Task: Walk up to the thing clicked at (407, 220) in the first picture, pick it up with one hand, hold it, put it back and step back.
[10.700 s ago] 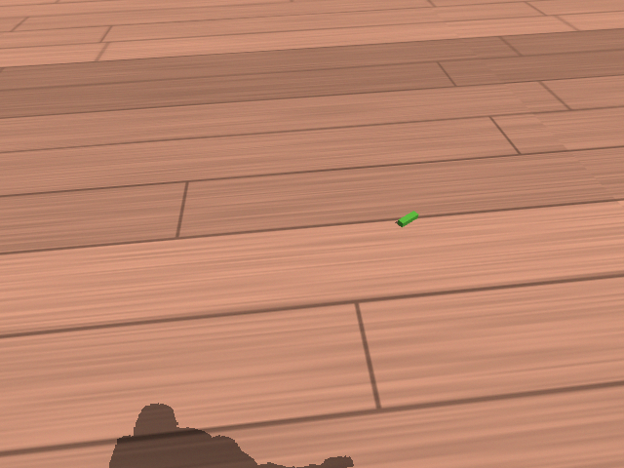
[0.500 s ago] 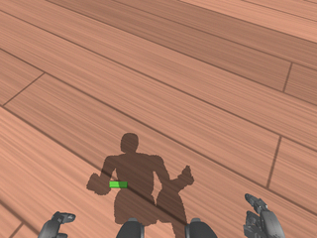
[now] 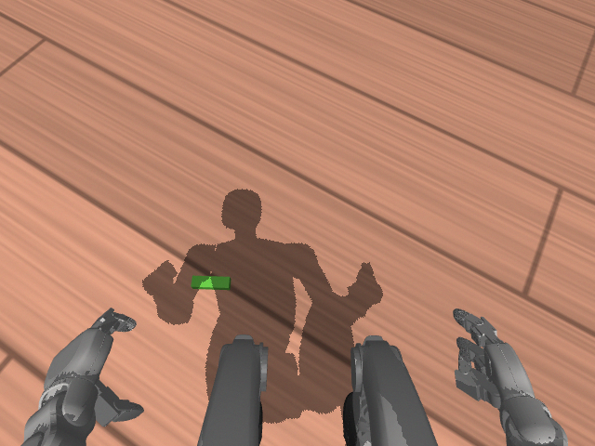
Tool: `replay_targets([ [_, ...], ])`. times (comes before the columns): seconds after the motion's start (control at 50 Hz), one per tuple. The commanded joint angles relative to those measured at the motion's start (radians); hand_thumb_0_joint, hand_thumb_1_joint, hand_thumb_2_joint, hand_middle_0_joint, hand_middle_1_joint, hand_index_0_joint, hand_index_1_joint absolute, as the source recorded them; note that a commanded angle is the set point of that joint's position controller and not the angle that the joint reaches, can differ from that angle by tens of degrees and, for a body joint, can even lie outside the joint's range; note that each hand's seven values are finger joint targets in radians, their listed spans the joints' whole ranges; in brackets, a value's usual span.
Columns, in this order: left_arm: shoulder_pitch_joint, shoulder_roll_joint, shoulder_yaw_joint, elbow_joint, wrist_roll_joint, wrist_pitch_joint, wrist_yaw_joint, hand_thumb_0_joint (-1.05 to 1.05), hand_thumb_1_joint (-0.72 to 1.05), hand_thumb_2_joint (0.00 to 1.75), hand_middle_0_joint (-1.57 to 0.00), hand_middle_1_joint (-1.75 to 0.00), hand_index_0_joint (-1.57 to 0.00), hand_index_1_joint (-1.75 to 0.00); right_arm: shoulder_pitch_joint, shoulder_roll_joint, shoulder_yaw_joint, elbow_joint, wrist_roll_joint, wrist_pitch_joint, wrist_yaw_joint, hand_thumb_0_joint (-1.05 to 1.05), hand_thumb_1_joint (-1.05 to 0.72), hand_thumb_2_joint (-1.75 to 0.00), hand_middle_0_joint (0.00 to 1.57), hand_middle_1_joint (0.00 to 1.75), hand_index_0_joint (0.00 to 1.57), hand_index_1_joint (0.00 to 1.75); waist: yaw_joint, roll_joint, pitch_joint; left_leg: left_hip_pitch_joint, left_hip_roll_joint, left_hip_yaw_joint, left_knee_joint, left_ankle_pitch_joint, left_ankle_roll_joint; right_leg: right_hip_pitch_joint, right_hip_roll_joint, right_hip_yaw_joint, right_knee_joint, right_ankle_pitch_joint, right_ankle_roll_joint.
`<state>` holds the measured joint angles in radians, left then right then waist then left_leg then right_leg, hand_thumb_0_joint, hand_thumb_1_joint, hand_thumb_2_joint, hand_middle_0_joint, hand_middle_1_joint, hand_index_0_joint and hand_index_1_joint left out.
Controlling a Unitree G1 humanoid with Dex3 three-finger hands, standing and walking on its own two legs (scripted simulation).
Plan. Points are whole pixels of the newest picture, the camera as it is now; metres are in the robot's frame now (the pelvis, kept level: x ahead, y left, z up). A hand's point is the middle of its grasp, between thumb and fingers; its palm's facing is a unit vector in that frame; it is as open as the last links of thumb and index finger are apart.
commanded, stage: rise first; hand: left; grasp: from above
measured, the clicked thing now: (211, 282) +0.45 +0.24 -0.54
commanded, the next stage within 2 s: none
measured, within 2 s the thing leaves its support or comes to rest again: neither
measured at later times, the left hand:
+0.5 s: hand (153, 319) +0.32 +0.30 -0.31, palm faces -0.49 -0.17 -0.85, open 13.4 cm
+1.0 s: hand (167, 301) +0.36 +0.30 -0.37, palm faces -0.47 -0.02 -0.88, open 13.0 cm
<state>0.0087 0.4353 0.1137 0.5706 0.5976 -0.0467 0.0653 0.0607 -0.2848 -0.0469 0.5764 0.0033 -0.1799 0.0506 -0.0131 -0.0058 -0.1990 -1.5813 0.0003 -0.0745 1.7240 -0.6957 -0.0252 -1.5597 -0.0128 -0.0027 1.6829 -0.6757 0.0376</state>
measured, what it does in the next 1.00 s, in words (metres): lowers itself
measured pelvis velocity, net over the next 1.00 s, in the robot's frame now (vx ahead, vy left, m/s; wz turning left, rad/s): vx -0.05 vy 0.01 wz -0.08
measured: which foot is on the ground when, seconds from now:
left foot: down 0.00-1.00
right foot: down 0.00-1.00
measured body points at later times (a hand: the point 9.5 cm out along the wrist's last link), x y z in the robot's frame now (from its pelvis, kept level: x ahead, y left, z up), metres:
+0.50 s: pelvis -0.06 +0.00 -0.16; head +0.16 +0.04 +0.23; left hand +0.34 +0.31 -0.26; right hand +0.03 -0.28 -0.29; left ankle +0.04 +0.13 -0.51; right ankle +0.04 -0.14 -0.51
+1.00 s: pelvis -0.05 +0.01 -0.21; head +0.17 +0.07 +0.18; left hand +0.38 +0.30 -0.32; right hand +0.03 -0.27 -0.32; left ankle +0.04 +0.13 -0.51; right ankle +0.04 -0.14 -0.51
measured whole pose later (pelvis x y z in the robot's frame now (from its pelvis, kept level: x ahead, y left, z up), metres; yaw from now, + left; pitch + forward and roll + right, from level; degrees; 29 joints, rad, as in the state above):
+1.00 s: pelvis -0.05 +0.01 -0.21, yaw -5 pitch +33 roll -8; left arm -0.77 0.70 0.11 1.35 1.33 -0.35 0.41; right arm 0.10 -0.26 -0.01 0.78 -0.13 -0.03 0.13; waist -0.15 -0.02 -0.11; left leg -2.27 -0.04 -0.13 2.38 -0.69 -0.02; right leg -2.20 0.01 -0.02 2.29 -0.67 0.05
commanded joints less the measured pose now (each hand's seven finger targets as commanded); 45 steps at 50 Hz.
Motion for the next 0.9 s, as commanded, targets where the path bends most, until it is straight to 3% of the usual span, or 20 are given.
replay_targets([
  [0.0,-0.152,0.258,0.099,-0.067,0.094,-0.088,0.064,0.00,-0.47,0.90,-0.21,-0.90,-0.20,-0.91,0.064,-0.172,-0.083,-0.051,-0.003,-0.026,-0.003,0.00,-0.94,-0.91,0.20,0.30,0.20,0.30,0.006,0.134,-0.492,0.274,-0.006,0.030,-0.112,0.354,0.026,0.099,0.030,-0.039,-0.043,0.293,-0.066],
  [0.04,-0.237,0.272,0.094,-0.027,0.130,-0.103,0.077,0.00,-0.48,0.92,-0.19,-0.91,-0.18,-0.92,0.076,-0.174,-0.087,-0.032,-0.005,-0.018,-0.002,0.00,-0.93,-0.91,0.20,0.30,0.20,0.30,-0.010,0.111,-0.508,0.203,-0.009,0.034,-0.060,0.305,0.031,0.065,0.032,-0.042,-0.012,0.264,-0.064],
  [0.1,-0.343,0.325,0.108,0.025,0.181,-0.130,0.091,0.00,-0.44,0.89,-0.21,-0.90,-0.21,-0.90,0.100,-0.175,-0.092,-0.005,-0.011,-0.003,0.003,0.00,-0.93,-0.91,0.20,0.30,0.20,0.30,-0.002,0.056,-0.554,0.103,-0.016,0.060,0.026,0.267,0.045,0.073,0.035,-0.038,0.013,0.246,-0.058],
  [0.2,-0.515,0.418,0.130,0.119,0.273,-0.177,0.108,0.00,-0.44,0.90,-0.21,-0.91,-0.22,-0.91,0.130,-0.186,-0.095,0.034,-0.022,0.026,0.009,0.00,-0.95,-0.91,0.20,0.30,0.20,0.30,0.006,0.062,-0.581,-0.004,-0.018,0.070,0.112,0.191,0.049,0.004,0.036,-0.048,0.086,0.167,-0.057],
  [0.24,-0.590,0.416,0.111,0.134,0.305,-0.197,0.116,0.00,-0.44,0.91,-0.20,-0.91,-0.20,-0.91,0.139,-0.188,-0.097,0.040,-0.027,0.038,0.011,0.00,-0.94,-0.91,0.20,0.30,0.20,0.30,-0.004,0.069,-0.609,-0.014,-0.017,0.071,0.142,0.170,0.052,-0.031,0.039,-0.054,0.111,0.148,-0.057],
  [0.28,-0.624,0.414,0.090,0.206,0.331,-0.213,0.122,0.00,-0.44,0.93,-0.19,-0.89,-0.18,-0.90,0.155,-0.192,-0.094,0.060,-0.030,0.049,0.014,0.00,-0.90,-0.90,0.20,0.30,0.20,0.30,-0.026,0.067,-0.560,-0.069,-0.020,0.064,0.162,0.113,0.055,-0.075,0.041,-0.066,0.134,0.096,-0.057],
  [0.3,-0.576,0.421,0.100,0.295,0.342,-0.214,0.129,0.00,-0.43,0.93,-0.19,-0.89,-0.19,-0.90,0.170,-0.182,-0.085,0.087,-0.032,0.061,0.016,0.00,-0.90,-0.90,0.20,0.30,0.20,0.30,-0.021,0.039,-0.527,-0.103,-0.021,0.061,0.166,0.081,0.058,-0.093,0.045,-0.070,0.141,0.060,-0.058],
  [0.38,-0.728,0.497,0.112,0.271,0.411,-0.257,0.169,0.00,-0.42,0.93,-0.20,-0.85,-0.19,-0.87,0.184,-0.195,-0.084,0.097,-0.046,0.093,0.024,0.00,-0.90,-0.90,0.20,0.30,0.20,0.30,-0.027,0.104,-0.553,-0.108,-0.025,0.055,0.201,0.069,0.056,-0.155,0.047,-0.084,0.197,0.043,-0.064],
  [0.48,-0.785,0.491,0.094,0.399,0.495,-0.280,0.232,0.00,-0.41,0.92,-0.20,-0.83,-0.19,-0.84,0.193,-0.207,-0.072,0.116,-0.062,0.122,0.034,0.00,-0.89,-0.90,0.20,0.30,0.20,0.30,-0.054,0.148,-0.495,-0.122,-0.028,0.030,0.227,0.055,0.049,-0.285,0.046,-0.114,0.267,0.043,-0.073],
  [0.52,-0.876,0.509,0.085,0.358,0.525,-0.291,0.255,0.00,-0.40,0.91,-0.21,-0.82,-0.20,-0.83,0.184,-0.209,-0.070,0.111,-0.073,0.127,0.038,0.00,-0.89,-0.90,0.20,0.30,0.20,0.30,-0.054,0.200,-0.528,-0.087,-0.028,0.030,0.236,0.066,0.045,-0.311,0.044,-0.117,0.287,0.059,-0.077],
  [0.56,-0.851,0.505,0.078,0.475,0.560,-0.281,0.274,0.00,-0.39,0.90,-0.21,-0.83,-0.20,-0.83,0.204,-0.215,-0.066,0.138,-0.079,0.134,0.040,0.00,-0.89,-0.90,0.20,0.30,0.20,0.30,-0.074,0.199,-0.494,-0.112,-0.030,0.028,0.252,0.056,0.046,-0.342,0.044,-0.124,0.304,0.054,-0.076],
  [0.6,-0.892,0.495,0.064,0.479,0.579,-0.286,0.292,0.00,-0.38,0.89,-0.21,-0.82,-0.21,-0.82,0.199,-0.217,-0.063,0.139,-0.089,0.134,0.047,0.00,-0.89,-0.90,0.20,0.30,0.20,0.30,-0.082,0.204,-0.488,-0.121,-0.032,0.025,0.264,0.064,0.046,-0.358,0.040,-0.129,0.319,0.065,-0.074],
  [0.64,-0.900,0.532,0.082,0.514,0.612,-0.281,0.308,0.00,-0.39,0.90,-0.22,-0.80,-0.21,-0.81,0.208,-0.216,-0.060,0.144,-0.095,0.138,0.049,0.00,-0.89,-0.90,0.20,0.30,0.20,0.30,-0.072,0.217,-0.508,-0.124,-0.036,0.032,0.278,0.085,0.046,-0.355,0.041,-0.129,0.332,0.079,-0.076],
  [0.66,-0.934,0.528,0.071,0.514,0.626,-0.282,0.314,0.00,-0.37,0.89,-0.22,-0.81,-0.21,-0.81,0.208,-0.217,-0.060,0.143,-0.099,0.141,0.053,0.00,-0.89,-0.90,0.20,0.30,0.20,0.30,-0.082,0.223,-0.523,-0.126,-0.037,0.036,0.289,0.088,0.048,-0.356,0.044,-0.128,0.335,0.082,-0.077],
  [0.76,-1.003,0.505,0.037,0.571,0.664,-0.288,0.342,0.00,-0.35,0.86,-0.24,-0.79,-0.24,-0.79,0.211,-0.218,-0.054,0.155,-0.114,0.138,0.060,0.00,-0.90,-0.90,0.20,0.30,0.20,0.30,-0.116,0.235,-0.497,-0.148,-0.038,0.029,0.311,0.090,0.048,-0.397,0.042,-0.138,0.361,0.090,-0.074],
  [0.8,-0.990,0.530,0.052,0.614,0.683,-0.289,0.356,0.00,-0.33,0.84,-0.24,-0.81,-0.25,-0.80,0.213,-0.224,-0.053,0.165,-0.119,0.139,0.061,0.00,-0.90,-0.90,0.20,0.30,0.20,0.30,-0.114,0.230,-0.497,-0.140,-0.036,0.023,0.316,0.092,0.046,-0.405,0.041,-0.141,0.372,0.092,-0.073],
  [0.88,-1.014,0.507,0.036,0.652,0.706,-0.296,0.377,0.00,-0.31,0.83,-0.26,-0.80,-0.27,-0.79,0.213,-0.221,-0.049,0.181,-0.131,0.141,0.066,0.00,-0.90,-0.90,0.20,0.30,0.20,0.30,-0.128,0.245,-0.491,-0.132,-0.032,0.022,0.341,0.130,0.042,-0.437,0.040,-0.145,0.401,0.121,-0.071],
])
